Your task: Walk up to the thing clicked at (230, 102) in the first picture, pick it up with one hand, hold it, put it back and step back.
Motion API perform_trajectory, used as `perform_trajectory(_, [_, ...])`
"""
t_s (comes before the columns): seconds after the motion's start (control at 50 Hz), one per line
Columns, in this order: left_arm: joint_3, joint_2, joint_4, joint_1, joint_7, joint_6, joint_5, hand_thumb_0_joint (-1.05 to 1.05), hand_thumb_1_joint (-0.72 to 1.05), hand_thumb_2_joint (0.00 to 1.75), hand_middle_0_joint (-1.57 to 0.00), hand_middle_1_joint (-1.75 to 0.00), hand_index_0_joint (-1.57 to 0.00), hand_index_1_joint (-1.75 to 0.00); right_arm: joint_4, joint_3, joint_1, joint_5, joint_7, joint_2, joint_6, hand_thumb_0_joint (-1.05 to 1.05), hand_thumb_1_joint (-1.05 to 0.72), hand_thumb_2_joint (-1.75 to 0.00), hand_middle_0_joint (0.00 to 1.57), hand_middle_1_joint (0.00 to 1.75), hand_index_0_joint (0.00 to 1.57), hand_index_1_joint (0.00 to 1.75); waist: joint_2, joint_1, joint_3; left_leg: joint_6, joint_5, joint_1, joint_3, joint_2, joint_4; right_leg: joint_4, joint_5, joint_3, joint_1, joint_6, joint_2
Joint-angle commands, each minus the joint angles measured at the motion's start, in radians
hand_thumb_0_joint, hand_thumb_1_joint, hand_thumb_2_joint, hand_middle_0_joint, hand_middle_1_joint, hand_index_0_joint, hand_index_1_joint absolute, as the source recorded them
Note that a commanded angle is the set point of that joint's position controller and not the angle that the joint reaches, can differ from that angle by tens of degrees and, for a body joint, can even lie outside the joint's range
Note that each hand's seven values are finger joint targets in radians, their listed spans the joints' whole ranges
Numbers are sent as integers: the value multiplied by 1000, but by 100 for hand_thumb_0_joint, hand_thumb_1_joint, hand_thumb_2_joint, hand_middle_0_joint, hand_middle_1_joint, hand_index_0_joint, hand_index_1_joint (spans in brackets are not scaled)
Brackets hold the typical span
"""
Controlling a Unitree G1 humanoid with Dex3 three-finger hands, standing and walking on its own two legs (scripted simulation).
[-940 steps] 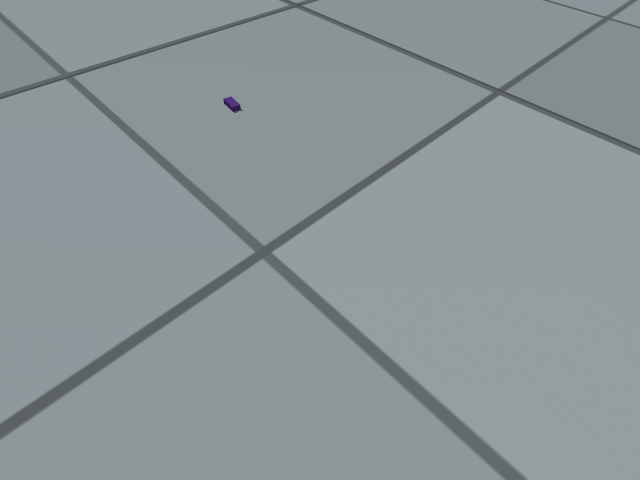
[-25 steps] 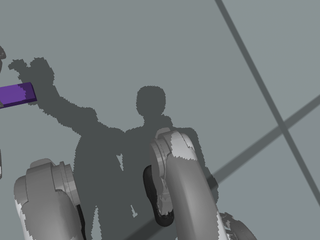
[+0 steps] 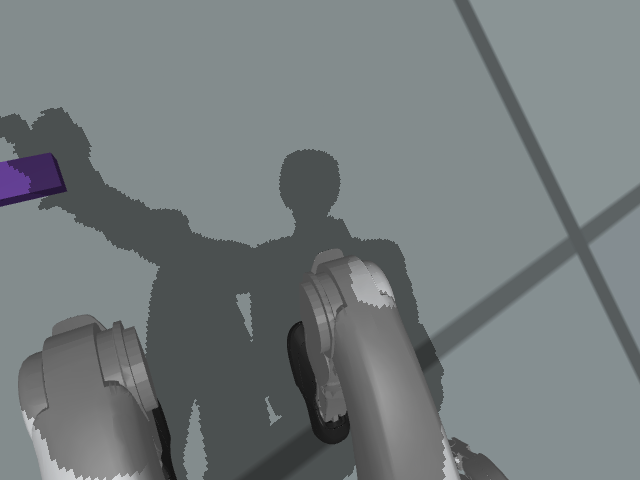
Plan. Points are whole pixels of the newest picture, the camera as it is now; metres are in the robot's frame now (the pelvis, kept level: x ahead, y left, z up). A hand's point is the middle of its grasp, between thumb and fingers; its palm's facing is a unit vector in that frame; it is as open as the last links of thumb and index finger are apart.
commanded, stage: close in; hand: left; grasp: from above
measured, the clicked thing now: (14, 181) +0.52 +0.27 -0.30
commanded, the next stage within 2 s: rest palm in 0.16 s
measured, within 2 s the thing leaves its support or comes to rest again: neither
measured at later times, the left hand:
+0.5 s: hand out of the picture +0.50 +0.27 -0.22, palm faces -0.48 -0.11 -0.87, open 12.8 cm
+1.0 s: hand (2, 180) +0.51 +0.27 -0.26, palm faces -0.44 -0.15 -0.88, open 13.0 cm
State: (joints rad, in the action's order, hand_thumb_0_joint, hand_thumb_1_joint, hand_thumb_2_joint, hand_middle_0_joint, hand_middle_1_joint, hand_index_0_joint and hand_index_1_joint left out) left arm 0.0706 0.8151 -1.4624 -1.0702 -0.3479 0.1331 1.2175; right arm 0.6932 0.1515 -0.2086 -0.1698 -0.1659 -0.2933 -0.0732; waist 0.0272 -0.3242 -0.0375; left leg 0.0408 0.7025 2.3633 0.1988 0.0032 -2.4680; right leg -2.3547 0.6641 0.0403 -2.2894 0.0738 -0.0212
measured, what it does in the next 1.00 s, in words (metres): stands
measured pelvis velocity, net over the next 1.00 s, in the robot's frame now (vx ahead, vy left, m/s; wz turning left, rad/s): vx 0.00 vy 0.01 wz -0.09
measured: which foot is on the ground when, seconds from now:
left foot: down 0.00-1.00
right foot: down 0.00-1.00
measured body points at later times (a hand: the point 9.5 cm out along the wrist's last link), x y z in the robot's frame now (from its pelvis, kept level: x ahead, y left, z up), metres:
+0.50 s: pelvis +0.00 +0.01 +0.00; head +0.27 +0.09 +0.34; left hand +0.52 +0.27 -0.17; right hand +0.01 -0.25 -0.07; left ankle +0.07 +0.14 -0.28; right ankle +0.11 -0.14 -0.28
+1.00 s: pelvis +0.00 +0.01 -0.01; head +0.30 +0.11 +0.31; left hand +0.52 +0.27 -0.21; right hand +0.01 -0.23 -0.06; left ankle +0.07 +0.14 -0.28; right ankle +0.11 -0.14 -0.28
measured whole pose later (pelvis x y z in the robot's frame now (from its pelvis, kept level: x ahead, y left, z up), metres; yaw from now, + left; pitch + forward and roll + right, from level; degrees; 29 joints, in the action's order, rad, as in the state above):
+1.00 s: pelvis +0.00 +0.01 -0.01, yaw -5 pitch +30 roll -15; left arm 0.12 0.99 -1.76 -1.19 -0.57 0.13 1.28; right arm 0.64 0.30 -0.15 -0.26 -0.25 -0.33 -0.21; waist 0.12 -0.45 -0.17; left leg 0.01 0.75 2.37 0.26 0.01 -2.55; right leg -2.36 0.67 0.09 -2.25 0.08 -0.05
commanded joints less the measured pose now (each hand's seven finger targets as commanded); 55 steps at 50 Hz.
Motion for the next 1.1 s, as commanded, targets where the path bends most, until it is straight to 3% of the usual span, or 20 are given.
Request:
perform_trajectory(0.0, [-44,127,148,-477,-62,22,5,0,-26,87,-30,-85,-30,-84,26,-100,-239,0,18,-276,1,0,-89,-89,20,30,20,30,-423,-89,718,-47,-186,-532,-126,5,243,226,-224,161,342,-103,-25])
perform_trajectory(0.04, [-69,103,54,-443,-64,10,15,0,-31,87,-27,-84,-27,-84,30,-90,-234,-6,17,-271,1,0,-89,-89,20,30,20,30,-390,-90,685,-50,-198,-513,-126,5,239,221,-241,165,352,-102,-30])
perform_trajectory(0.08, [-36,155,5,-411,-74,-8,33,0,-27,89,-29,-85,-29,-84,24,-83,-243,-6,16,-283,6,0,-89,-89,20,30,20,30,-385,-61,683,-48,-249,-516,-126,-2,250,215,-274,165,363,-103,-24])
perform_trajectory(0.1, [-47,142,-59,-384,-72,-18,35,0,-27,88,-30,-85,-30,-85,18,-74,-226,-7,13,-274,10,0,-89,-89,20,30,20,30,-371,-60,662,-53,-244,-495,-129,0,243,214,-275,160,371,-102,-28])
perform_trajectory(0.26, [-5,212,-42,-420,-100,-30,43,0,-28,80,-29,-77,-28,-78,-27,-50,-196,-9,15,-297,10,0,-89,-90,20,30,20,30,-395,-74,663,-53,-255,-518,-120,2,250,204,-277,165,381,-104,-24])
perform_trajectory(0.32, [-15,208,-77,-430,-116,-18,45,0,-32,83,-27,-78,-26,-79,-34,-38,-185,-12,17,-296,1,0,-89,-89,20,30,20,30,-357,-98,633,-62,-219,-484,-118,6,230,210,-259,162,378,-98,-32])
perform_trajectory(0.36, [-14,220,-102,-434,-128,-5,47,0,-31,82,-27,-77,-26,-78,-35,-28,-188,-21,16,-303,-11,0,-89,-90,20,30,20,30,-363,-116,590,-65,-177,-450,-120,5,223,214,-224,163,367,-96,-31])
perform_trajectory(0.38, [17,266,-71,-444,-139,3,53,0,-31,82,-27,-76,-26,-77,-31,-28,-196,-25,19,-316,-15,0,-88,-89,20,30,20,30,-380,-111,609,-60,-182,-485,-113,6,235,213,-219,169,373,-97,-29])
perform_trajectory(0.42, [-11,239,-98,-438,-149,15,62,0,-32,83,-27,-76,-25,-77,-36,-17,-182,-29,18,-309,-29,0,-89,-89,20,30,20,30,-400,-120,600,-55,-180,-505,-110,10,225,198,-216,174,346,-101,-32])
perform_trajectory(0.54, [21,298,-147,-421,-204,34,74,0,-31,82,-27,-76,-26,-77,-31,6,-185,-58,0,-336,-66,0,-88,-89,20,30,20,30,-393,-144,555,-58,-177,-481,-99,15,193,191,-227,192,359,-92,-35])
perform_trajectory(0.56, [6,292,-130,-427,-212,37,69,0,-31,82,-28,-75,-26,-76,-30,8,-181,-61,-3,-328,-72,0,-89,-90,20,30,20,30,-410,-142,569,-55,-169,-492,-98,18,202,194,-226,190,378,-91,-40])
perform_trajectory(0.6, [34,342,-91,-433,-237,39,70,0,-31,82,-27,-75,-26,-76,-25,14,-184,-63,-9,-334,-79,0,-89,-90,20,30,20,30,-463,-125,624,-47,-207,-540,-90,23,206,182,-256,198,394,-95,-42])
perform_trajectory(0.62, [2,286,-139,-401,-235,31,72,0,-32,81,-26,-76,-25,-77,-28,19,-183,-71,-19,-335,-89,0,-89,-90,20,30,20,30,-457,-140,589,-48,-218,-539,-92,22,193,171,-270,204,375,-93,-40])
perform_trajectory(0.72, [47,354,-137,-400,-261,11,64,0,-30,80,-28,-73,-27,-74,-14,26,-184,-79,-45,-352,-104,0,-89,-90,20,30,20,30,-497,-142,595,-38,-290,-570,-77,32,188,160,-327,214,399,-93,-45])
perform_trajectory(0.76, [22,324,-166,-391,-261,1,69,0,-30,79,-28,-74,-27,-75,-20,31,-175,-89,-57,-356,-110,0,-89,-90,20,30,20,30,-484,-158,556,-42,-277,-545,-78,32,183,166,-322,215,404,-89,-53])
perform_trajectory(0.82, [70,381,-169,-380,-271,-3,63,0,-31,80,-27,-74,-26,-75,-18,38,-180,-86,-63,-367,-113,0,-89,-90,20,30,20,30,-487,-146,567,-41,-295,-539,-69,31,187,158,-334,219,418,-92,-48])
perform_trajectory(0.9, [39,344,-179,-387,-259,-1,55,0,-29,78,-27,-75,-27,-76,-24,46,-176,-94,-76,-372,-122,0,-89,-90,20,30,20,30,-470,-183,539,-45,-285,-539,-64,34,175,164,-334,223,426,-85,-53])
perform_trajectory(0.94, [54,383,-164,-396,-264,5,55,0,-29,77,-26,-78,-26,-77,-23,51,-166,-89,-78,-371,-129,0,-89,-90,20,30,20,30,-494,-164,545,-38,-279,-555,-54,36,188,163,-317,230,407,-90,-51])
perform_trajectory(1.02, [13,327,-209,-379,-261,15,50,0,-29,77,-26,-79,-26,-78,-34,66,-156,-95,-86,-369,-135,0,-89,-90,20,30,20,30,-433,-193,491,-48,-237,-503,-53,33,167,170,-298,234,407,-80,-52])
perform_trajectory(1.08, [19,357,-178,-406,-265,28,57,0,-30,78,-25,-80,-25,-79,-31,67,-154,-93,-87,-381,-139,0,-89,-90,20,30,20,30,-488,-190,505,-34,-257,-563,-33,41,189,158,-300,245,385,-85,-49])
